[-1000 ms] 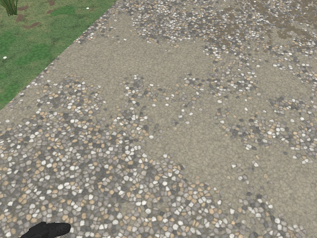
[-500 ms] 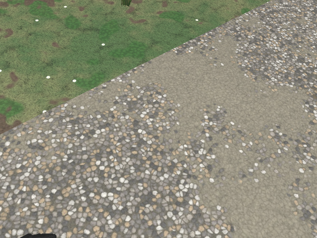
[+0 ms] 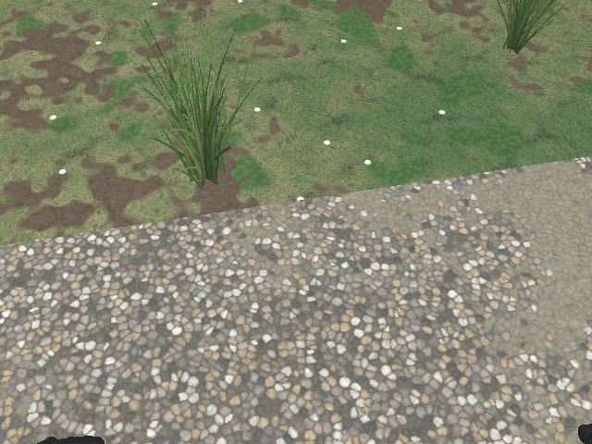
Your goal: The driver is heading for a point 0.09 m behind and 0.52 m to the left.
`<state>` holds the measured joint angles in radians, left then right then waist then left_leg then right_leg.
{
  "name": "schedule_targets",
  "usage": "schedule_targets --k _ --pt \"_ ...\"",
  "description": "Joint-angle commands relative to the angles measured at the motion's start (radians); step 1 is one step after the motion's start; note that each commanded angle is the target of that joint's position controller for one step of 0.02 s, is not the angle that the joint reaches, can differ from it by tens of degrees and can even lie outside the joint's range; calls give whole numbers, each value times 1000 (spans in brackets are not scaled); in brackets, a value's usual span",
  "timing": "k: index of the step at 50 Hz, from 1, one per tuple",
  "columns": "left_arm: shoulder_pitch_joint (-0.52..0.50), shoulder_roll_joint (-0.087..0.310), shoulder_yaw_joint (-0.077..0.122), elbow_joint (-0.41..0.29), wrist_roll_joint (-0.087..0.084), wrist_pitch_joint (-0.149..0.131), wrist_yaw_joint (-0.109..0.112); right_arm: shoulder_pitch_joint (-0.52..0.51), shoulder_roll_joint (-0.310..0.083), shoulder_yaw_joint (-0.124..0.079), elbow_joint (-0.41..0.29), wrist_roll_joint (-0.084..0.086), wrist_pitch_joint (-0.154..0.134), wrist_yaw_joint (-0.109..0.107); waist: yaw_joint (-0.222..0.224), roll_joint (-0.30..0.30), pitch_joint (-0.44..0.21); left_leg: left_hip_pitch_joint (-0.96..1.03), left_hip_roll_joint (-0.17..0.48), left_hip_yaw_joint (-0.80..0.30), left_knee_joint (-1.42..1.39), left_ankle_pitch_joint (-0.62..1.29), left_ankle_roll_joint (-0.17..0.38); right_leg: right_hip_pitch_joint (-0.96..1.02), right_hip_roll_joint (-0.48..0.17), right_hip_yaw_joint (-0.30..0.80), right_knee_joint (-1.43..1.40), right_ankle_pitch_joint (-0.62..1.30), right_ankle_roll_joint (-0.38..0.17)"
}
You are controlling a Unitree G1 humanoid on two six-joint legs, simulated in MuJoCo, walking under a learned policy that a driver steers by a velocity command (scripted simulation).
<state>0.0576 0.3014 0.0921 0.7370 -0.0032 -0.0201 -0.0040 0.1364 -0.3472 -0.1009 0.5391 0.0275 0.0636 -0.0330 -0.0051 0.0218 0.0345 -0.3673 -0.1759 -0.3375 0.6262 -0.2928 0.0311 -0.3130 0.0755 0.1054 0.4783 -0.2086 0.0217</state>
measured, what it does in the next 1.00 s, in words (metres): walks ahead, turning left: left foot, then right foot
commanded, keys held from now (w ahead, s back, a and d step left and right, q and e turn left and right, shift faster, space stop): q+shift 0.60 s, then w+q+shift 0.40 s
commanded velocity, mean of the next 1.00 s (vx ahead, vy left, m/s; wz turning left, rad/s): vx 0.21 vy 0.00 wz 1.00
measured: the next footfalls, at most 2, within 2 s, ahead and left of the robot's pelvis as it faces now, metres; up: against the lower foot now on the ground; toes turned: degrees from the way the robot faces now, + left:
left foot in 0.42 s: +0.01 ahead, +0.16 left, +0.00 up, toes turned +27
right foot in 0.88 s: +0.23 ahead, +0.04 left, +0.00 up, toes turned +56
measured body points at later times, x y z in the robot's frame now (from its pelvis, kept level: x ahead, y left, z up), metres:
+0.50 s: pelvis +0.01 +0.05 +0.00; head +0.05 +0.11 +0.44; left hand +0.01 +0.38 -0.12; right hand +0.29 -0.14 -0.07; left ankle -0.02 +0.14 -0.73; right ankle +0.03 -0.12 -0.67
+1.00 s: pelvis +0.13 +0.11 +0.00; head +0.14 +0.11 +0.45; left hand -0.05 +0.37 -0.08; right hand +0.45 +0.10 -0.08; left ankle +0.01 +0.17 -0.65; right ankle +0.20 +0.01 -0.73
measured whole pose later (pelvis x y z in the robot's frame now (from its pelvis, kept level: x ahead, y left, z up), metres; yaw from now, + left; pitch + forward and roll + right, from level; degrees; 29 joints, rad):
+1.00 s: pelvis +0.13 +0.11 +0.00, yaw +56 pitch +2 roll -1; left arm 0.27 0.31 0.09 0.70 -0.01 -0.10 0.00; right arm 0.25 -0.31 -0.04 0.57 0.03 -0.01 0.00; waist 0.03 0.04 -0.03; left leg -0.57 -0.01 -0.11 1.19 -0.37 0.03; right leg -0.19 0.03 -0.02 0.48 -0.32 -0.01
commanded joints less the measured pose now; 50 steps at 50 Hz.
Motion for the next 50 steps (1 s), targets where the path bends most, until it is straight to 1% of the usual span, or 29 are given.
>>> schedule_targets --k 1,2,3,4,5,7,11,15,19,20,21,22,23,24,25,26,30,32,34,38,41,42,43,44,45,46,47,48,50 --pt "10 199 48 -72 44 -4 8 85 -124 -39 -82 0 -17 5 -51 -323 -132 -240 10 85 350 -354 -26 221 -457 453 -194 326 -249" --pt "-33 148 38 -99 38 -8 14 83 -203 -61 -60 -11 -21 7 -49 -236 -97 -270 98 110 491 -282 -60 202 -463 386 -189 295 -273" --pt "-61 102 26 -109 29 -4 26 75 -213 -67 -40 -7 -17 9 -43 -173 -77 -270 124 137 537 -205 -75 179 -396 266 -174 234 -236" --pt "-65 88 19 -118 20 3 37 79 -185 -62 -22 -7 -6 7 -38 -130 -72 -278 138 157 588 -150 -89 181 -342 185 -164 180 -207" --pt "-63 90 17 -116 11 8 47 81 -152 -51 -27 -6 -1 13 -28 -129 -53 -308 156 182 627 -111 -102 186 -330 134 -166 198 -209" --pt "-14 109 17 -107 19 17 58 32 -101 -31 -50 8 -4 21 9 -145 -39 -338 196 259 576 -71 -119 214 -310 37 -187 255 -220" --pt "61 155 34 -91 24 31 50 -33 -67 -13 -84 1 -12 31 63 -169 -93 -332 262 312 417 -76 -144 339 -366 -42 -182 382 -250" --pt "21 191 49 -93 7 34 25 -6 -60 -11 -71 -2 -5 45 40 -184 -110 -142 259 386 216 -33 -112 269 -376 -177 -165 400 -210" --pt "15 183 55 -77 -34 19 2 54 -79 -36 -50 3 21 56 -15 -177 -119 45 219 434 -46 45 -32 249 -397 -249 -31 353 -129" --pt "41 148 48 -60 -39 16 -3 128 -106 -54 -24 0 20 47 -51 -117 -142 193 190 416 -146 137 11 174 -356 -298 106 310 -74" --pt "67 111 37 -69 -14 12 -9 224 -222 -95 -9 0 14 28 -82 100 -145 424 300 183 -225 509 94 -86 -259 -346 380 20 11" --pt "26 43 8 -156 35 5 -6 187 -341 -103 -46 -21 -4 20 -13 357 -201 535 528 -247 -205 725 305 -418 -110 -254 640 -493 77" --pt "-54 101 21 -160 29 4 6 182 -270 -89 -54 -46 -40 39 -90 193 -277 479 556 -252 -247 622 359 -446 -104 -65 770 -474 66" --pt "-82 116 23 -168 7 2 13 160 -238 -73 -34 -40 -61 40 -67 152 -219 430 501 -170 -268 509 310 -454 -116 -35 773 -381 36" --pt "-62 119 27 -153 7 0 23 112 -204 -64 -25 -16 -66 31 -32 101 -159 376 438 -103 -274 397 248 -453 -133 -19 722 -286 20" --pt "-46 136 33 -144 17 2 32 57 -172 -51 -32 1 -59 22 -5 91 -130 320 407 -65 -272 371 210 -430 -139 -13 672 -218 19" --pt "7 105 24 -118 19 7 25 6 -160 -38 -47 -15 -45 -5 30 94 -160 215 330 -22 -249 447 187 -298 -65 -21 577 -90 51" --pt "-8 92 15 -121 4 -2 12 56 -156 -35 -31 3 -50 -5 2 94 -171 216 304 -87 -313 -43 187 -286 -46 -11 430 -49 50" --pt "-59 102 17 -139 -11 -20 -2 65 -179 -36 -24 5 -61 1 -18 152 -112 191 311 -176 -367 -285 198 -287 -30 4 314 -60 45" --pt "-94 105 19 -152 -21 -68 -18 88 -173 -27 -8 8 -75 7 -37 167 -66 160 298 -236 -339 -306 198 -199 -17 17 161 -93 35" --pt "-30 108 29 -142 -38 -89 -17 47 -138 -9 -27 6 -72 13 5 169 -44 20 260 -258 -294 -311 177 19 -15 -5 65 -67 30" --pt "36 108 35 -124 -43 -94 -16 17 -117 1 -39 8 -70 13 49 149 -41 -65 238 -244 -246 -335 153 147 -29 -13 -3 -8 18" --pt "142 125 48 -94 -43 -96 -11 4 -77 15 -49 4 -72 15 98 111 -63 -193 197 -195 -137 -371 110 331 -72 -3 -40 5 0" --pt "273 166 58 -78 -23 -97 -5 43 4 39 -43 -3 -76 20 135 -23 -152 -311 107 -47 158 -412 54 528 -237 166 -71 -161 -50" --pt "322 234 60 -81 25 -99 -12 39 33 54 -115 24 -90 21 103 -224 -138 -539 67 62 396 -327 34 565 -455 585 -234 -562 -163" --pt "236 226 62 -98 18 -101 -15 15 -46 41 -120 33 -98 22 78 -230 -37 -639 188 119 529 -204 9 473 -511 665 -279 -668 -199" --pt "214 173 46 -105 -1 -95 -5 0 -99 25 -100 17 -95 23 84 -190 22 -661 221 160 594 -129 -3 427 -472 551 -275 -611 -179" --pt "222 146 33 -105 -8 -87 3 25 -102 19 -77 0 -92 25 77 -142 23 -642 240 184 650 -77 -11 405 -421 435 -266 -527 -147" --pt "239 124 16 -89 -2 -80 15 16 -70 24 -75 6 -91 37 70 -137 63 -631 283 212 702 8 -15 334 -356 241 -289 -362 -113"
Keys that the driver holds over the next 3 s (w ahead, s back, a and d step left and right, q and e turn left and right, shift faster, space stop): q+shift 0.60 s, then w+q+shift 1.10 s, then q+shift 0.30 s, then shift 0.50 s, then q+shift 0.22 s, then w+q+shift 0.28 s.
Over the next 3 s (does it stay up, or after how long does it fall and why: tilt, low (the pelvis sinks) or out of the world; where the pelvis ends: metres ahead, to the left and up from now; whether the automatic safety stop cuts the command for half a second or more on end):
stays up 0.18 0.99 0.00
